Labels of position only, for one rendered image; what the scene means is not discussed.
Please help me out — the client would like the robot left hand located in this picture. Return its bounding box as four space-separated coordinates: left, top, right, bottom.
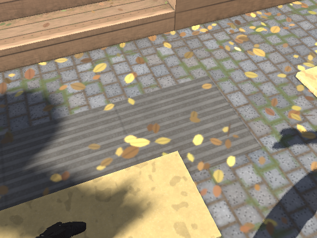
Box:
35 221 86 238

